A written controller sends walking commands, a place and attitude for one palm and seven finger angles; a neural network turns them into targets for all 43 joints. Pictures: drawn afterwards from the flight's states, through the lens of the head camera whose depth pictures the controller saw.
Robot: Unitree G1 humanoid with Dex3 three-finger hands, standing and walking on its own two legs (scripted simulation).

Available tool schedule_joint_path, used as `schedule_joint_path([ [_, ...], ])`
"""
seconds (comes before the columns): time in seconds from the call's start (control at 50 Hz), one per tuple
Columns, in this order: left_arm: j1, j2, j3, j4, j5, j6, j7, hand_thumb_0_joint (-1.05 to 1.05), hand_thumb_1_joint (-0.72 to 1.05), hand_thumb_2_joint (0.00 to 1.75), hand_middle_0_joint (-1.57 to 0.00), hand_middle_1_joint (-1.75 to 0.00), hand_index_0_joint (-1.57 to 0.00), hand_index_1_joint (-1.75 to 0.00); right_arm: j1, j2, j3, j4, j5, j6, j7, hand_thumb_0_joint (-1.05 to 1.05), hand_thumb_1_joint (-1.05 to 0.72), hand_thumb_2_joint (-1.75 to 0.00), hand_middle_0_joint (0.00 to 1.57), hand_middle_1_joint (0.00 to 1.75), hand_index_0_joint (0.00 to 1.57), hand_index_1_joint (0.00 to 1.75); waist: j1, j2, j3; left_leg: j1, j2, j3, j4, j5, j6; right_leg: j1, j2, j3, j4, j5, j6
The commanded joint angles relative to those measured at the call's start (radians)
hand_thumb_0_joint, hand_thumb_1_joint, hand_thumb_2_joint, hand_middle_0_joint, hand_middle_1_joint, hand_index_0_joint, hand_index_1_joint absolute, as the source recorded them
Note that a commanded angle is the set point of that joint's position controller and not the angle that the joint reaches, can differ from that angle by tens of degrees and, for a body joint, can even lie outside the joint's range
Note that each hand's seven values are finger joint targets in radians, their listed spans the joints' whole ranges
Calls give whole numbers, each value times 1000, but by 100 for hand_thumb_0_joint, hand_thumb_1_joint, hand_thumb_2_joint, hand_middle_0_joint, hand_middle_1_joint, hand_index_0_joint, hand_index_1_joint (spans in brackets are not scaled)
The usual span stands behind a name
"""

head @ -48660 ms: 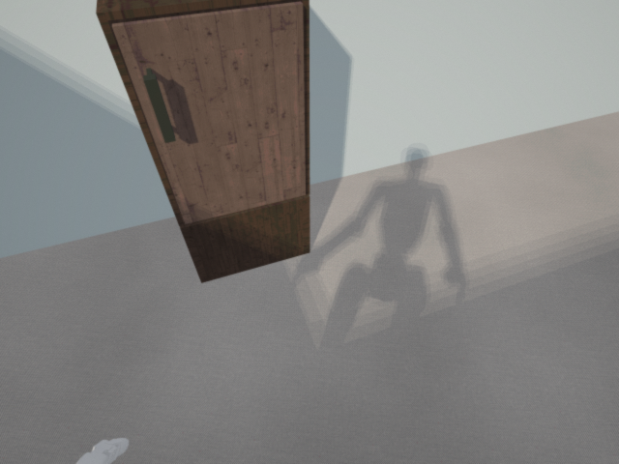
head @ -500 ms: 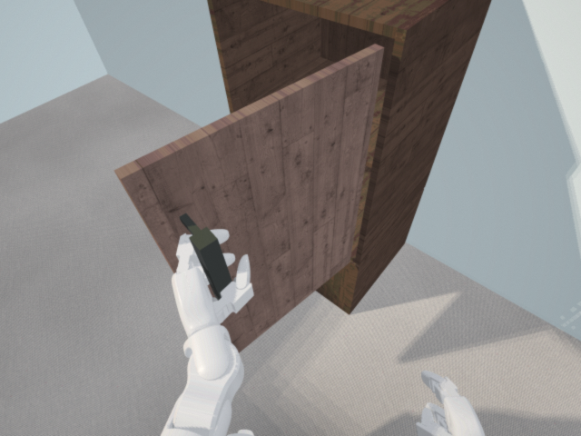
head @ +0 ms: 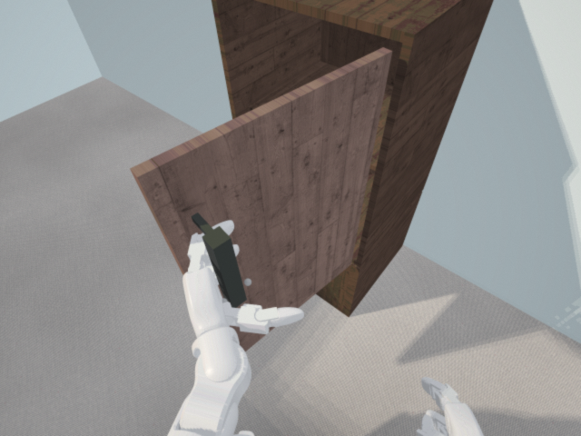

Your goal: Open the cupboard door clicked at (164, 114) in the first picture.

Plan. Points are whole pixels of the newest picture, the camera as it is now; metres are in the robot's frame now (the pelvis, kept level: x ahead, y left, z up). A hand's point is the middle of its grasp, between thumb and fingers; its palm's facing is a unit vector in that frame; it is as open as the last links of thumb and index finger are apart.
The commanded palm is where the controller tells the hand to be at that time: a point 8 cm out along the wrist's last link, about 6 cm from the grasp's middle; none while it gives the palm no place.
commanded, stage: open thumb and fingers to let go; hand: left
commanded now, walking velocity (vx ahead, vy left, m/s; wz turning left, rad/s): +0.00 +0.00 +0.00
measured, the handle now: (218, 262) +0.34 +0.12 +0.06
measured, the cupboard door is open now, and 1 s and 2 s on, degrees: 80 82 82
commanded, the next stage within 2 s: slide the hand sideways off the handle in 0.08 s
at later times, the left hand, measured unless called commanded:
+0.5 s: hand (239, 308) +0.27 +0.08 +0.07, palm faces -0.08 -0.99 +0.06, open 16.0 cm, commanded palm +0.24 +0.14 +0.06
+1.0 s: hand (198, 347) +0.22 +0.12 +0.06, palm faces +0.00 -1.00 -0.01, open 16.1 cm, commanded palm +0.19 +0.19 +0.06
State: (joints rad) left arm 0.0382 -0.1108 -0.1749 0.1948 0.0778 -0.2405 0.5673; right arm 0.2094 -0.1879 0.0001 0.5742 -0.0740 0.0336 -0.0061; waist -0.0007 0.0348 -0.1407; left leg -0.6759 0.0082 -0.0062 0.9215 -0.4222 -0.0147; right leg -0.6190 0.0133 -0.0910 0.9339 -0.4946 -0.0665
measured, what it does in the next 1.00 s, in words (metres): stands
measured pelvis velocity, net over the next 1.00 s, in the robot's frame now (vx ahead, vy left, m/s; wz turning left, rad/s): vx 0.00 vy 0.02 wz -0.02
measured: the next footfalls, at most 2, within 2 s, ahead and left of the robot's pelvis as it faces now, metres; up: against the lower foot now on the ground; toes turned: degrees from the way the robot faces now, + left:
none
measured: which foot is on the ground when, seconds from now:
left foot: down 0.00-1.00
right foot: down 0.00-1.00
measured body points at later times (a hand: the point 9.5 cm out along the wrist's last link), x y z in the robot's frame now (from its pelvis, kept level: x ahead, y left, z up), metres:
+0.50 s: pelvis -0.01 +0.03 +0.00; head +0.02 +0.01 +0.45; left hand +0.27 +0.14 +0.06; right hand +0.15 -0.20 -0.09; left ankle +0.02 +0.13 -0.69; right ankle -0.01 -0.07 -0.69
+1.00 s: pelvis +0.00 +0.02 -0.01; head +0.04 +0.01 +0.44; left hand +0.21 +0.18 +0.07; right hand +0.18 -0.20 -0.09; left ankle +0.02 +0.13 -0.69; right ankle -0.01 -0.07 -0.69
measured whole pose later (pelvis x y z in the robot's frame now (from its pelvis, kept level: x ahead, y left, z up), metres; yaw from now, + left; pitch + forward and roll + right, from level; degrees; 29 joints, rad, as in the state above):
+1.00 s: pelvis +0.00 +0.02 -0.01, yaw -1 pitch +10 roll -1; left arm 0.43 0.10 -0.13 -0.17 -0.08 -0.33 0.04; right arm 0.24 -0.22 0.03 0.43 -0.01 -0.04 0.00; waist 0.01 0.04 -0.11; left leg -0.72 0.01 0.01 1.01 -0.46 0.02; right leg -0.65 0.01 -0.07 0.99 -0.52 -0.04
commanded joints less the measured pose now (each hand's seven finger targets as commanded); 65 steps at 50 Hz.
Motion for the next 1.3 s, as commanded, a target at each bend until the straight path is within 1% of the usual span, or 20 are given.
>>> schedule_joint_path([
  [0.0, -190, -54, -12, -224, 25, -39, 35, 0, -50, 30, -17, -40, -17, -40, -91, -78, -26, -166, 5, -48, -1, 0, -90, -90, 20, 30, 20, 30, -6, -101, -198, 143, -17, -9, -78, 214, 29, 95, -24, 70, -175, 341, 44],
  [0.04, -211, -66, -19, -224, 24, -31, 42, 0, -50, 30, -15, -30, -15, -30, -95, -80, -24, -166, 2, -54, 1, 0, -90, -90, 20, 30, 20, 30, -7, -99, -189, 142, -15, -13, -78, 209, 29, 78, -19, 59, -168, 314, 41],
  [0.16, -229, -40, 18, -212, 18, -17, 59, 0, -50, 30, -15, -30, -15, -30, -112, -78, -19, -163, 5, -51, -1, 0, -90, -90, 20, 30, 20, 30, 6, -101, -181, 124, -20, -16, -83, 171, 28, 70, -15, 62, -176, 239, 37],
  [0.18, -210, 52, -200, -216, 115, -63, -159, 0, -50, 30, -15, -30, -15, -30, -40, -122, -16, -139, 14, -44, 7, 0, -90, -90, 20, 30, 20, 30, -91, -155, -118, 133, -19, -16, -71, 184, 46, 23, -24, 96, -161, 330, 45],
  [0.2, -259, 133, -109, -262, 77, -111, -277, 0, -50, 30, -15, -30, -15, -30, -33, -114, -24, -163, 24, -46, 1, 0, -90, -90, 20, 30, 20, 30, -63, -115, -168, 132, -19, -15, -58, 198, 52, 45, -28, 94, -146, 369, 38],
  [0.24, -308, 185, -102, -312, 44, -160, -413, 0, -50, 30, -15, -30, -15, -30, -40, -116, -23, -173, 30, -50, -13, 0, -90, -90, 20, 30, 20, 30, -49, -40, -252, 163, -24, -11, -50, 223, 56, 82, -33, 111, -128, 415, 36],
  [0.28, -244, 151, -105, -292, -44, -169, -527, 0, -50, 30, -15, -30, -15, -30, -38, -113, -16, -194, 53, -68, -18, 0, -90, -90, 20, 30, 20, 30, -45, -25, -224, 185, -21, -17, -67, 199, 51, 71, -21, 91, -142, 361, 31],
  [0.32, -228, 81, -99, -274, -168, -135, -567, 0, -50, 30, -15, -30, -15, -30, -65, -112, -4, -216, 75, -87, -26, 0, -90, -90, 20, 30, 20, 30, -40, -47, -179, 187, -21, -23, -94, 133, 46, 64, -6, 74, -182, 259, 34],
  [0.36, -159, 78, -30, -253, -240, -105, -549, 0, -50, 30, -15, -30, -15, -30, -76, -118, -3, -217, 84, -106, -29, 0, -90, -90, 20, 30, 20, 30, -15, -95, -149, 172, -20, -26, -117, 92, 37, 70, -1, 59, -203, 190, 40],
  [0.38, -136, 106, 8, -250, -248, -95, -526, 0, -50, 30, -15, -30, -15, -30, -75, -126, -2, -221, 86, -108, -27, 0, -90, -90, 20, 30, 20, 30, -6, -130, -137, 161, -20, -32, -126, 86, 35, 72, 0, 53, -204, 171, 40],
  [0.44, -143, 136, 21, -310, -179, -108, -448, 0, -50, 30, -15, -30, -15, -30, -68, -126, -9, -230, 72, -116, -10, 0, -90, -90, 20, 30, 20, 30, 1, -84, -166, 172, -19, -31, -121, 119, 36, 49, -6, 47, -163, 190, 38],
  [0.48, -64, 137, 13, -315, -126, -121, -408, 0, -50, 30, -15, -30, -15, -30, -51, -121, -10, -239, 63, -113, 7, 0, -90, -90, 20, 30, 20, 30, 6, -69, -157, 165, -15, -31, -114, 139, 36, 29, -5, 39, -136, 209, 33],
  [0.54, 46, 164, 29, -354, -92, -132, -394, 0, -50, 30, -15, -30, -15, -30, -41, -121, -16, -264, 58, -103, 22, 0, -90, -90, 20, 30, 20, 30, 24, -77, -174, 151, -12, -20, -107, 171, 35, 57, -3, 43, -119, 249, 27],
  [0.64, 109, 202, 54, -452, -106, -132, -416, 0, -50, 30, -15, -30, -15, -30, -40, -122, -15, -288, 61, -91, 17, 0, -90, -90, 20, 30, 20, 30, 19, -59, -158, 136, -12, -9, -101, 170, 37, 76, 2, 57, -125, 269, 28],
  [0.72, 184, 181, 33, -501, -134, -133, -445, 0, -50, 30, -15, -30, -15, -30, -36, -121, -11, -296, 67, -99, 10, 0, -90, -90, 20, 30, 20, 30, -1, -61, -120, 131, -10, -16, -95, 154, 38, 55, 9, 51, -129, 256, 31],
  [0.92, 340, 234, 77, -592, -162, -160, -520, 0, -50, 30, -15, -30, -15, -30, -22, -126, -19, -305, 69, -126, -2, 0, -90, -90, 20, 30, 20, 30, 1, -44, -143, 106, -16, -25, -55, 178, 39, 37, 10, 50, -92, 288, 33],
  [1.06, 403, 306, 173, -593, -209, -148, -576, 0, -50, 30, -15, -30, -15, -30, -15, -130, -19, -304, 75, -130, -19, 0, -90, -90, 20, 30, 20, 30, 3, -73, -135, 47, -24, -17, -27, 154, 39, 53, 3, 78, -104, 292, 46],
  [1.14, 450, 312, 196, -621, -242, -157, -618, 0, -50, 30, -15, -30, -15, -30, -13, -129, -22, -304, 80, -141, -28, 0, -90, -90, 20, 30, 20, 30, 5, -63, -151, 38, -27, -15, -9, 172, 38, 74, -3, 93, -105, 340, 54],
  [1.2, 433, 329, 206, -642, -262, -174, -656, 0, -50, 30, -15, -30, -15, -30, -9, -136, -24, -296, 83, -153, -35, 0, -90, -90, 20, 30, 20, 30, -10, -39, -147, 37, -28, -20, 3, 168, 38, 52, -5, 99, -104, 343, 59],
  [1.28, 487, 370, 267, -611, -291, -182, -699, 0, -50, 30, -15, -30, -15, -30, -6, -139, -30, -287, 86, -159, -43, 0, -90, -90, 20, 30, 20, 30, -4, -54, -138, -2, -28, -23, 24, 155, 35, 57, -13, 126, -109, 338, 66],
])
